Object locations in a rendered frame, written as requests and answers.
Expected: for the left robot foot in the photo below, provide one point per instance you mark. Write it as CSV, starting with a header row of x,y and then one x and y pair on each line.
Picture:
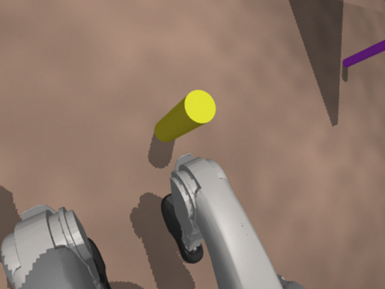
x,y
100,265

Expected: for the right robot foot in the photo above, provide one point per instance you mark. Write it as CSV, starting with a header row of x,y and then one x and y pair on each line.
x,y
174,229

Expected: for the right robot hand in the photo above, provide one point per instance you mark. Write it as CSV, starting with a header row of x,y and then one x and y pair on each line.
x,y
289,285

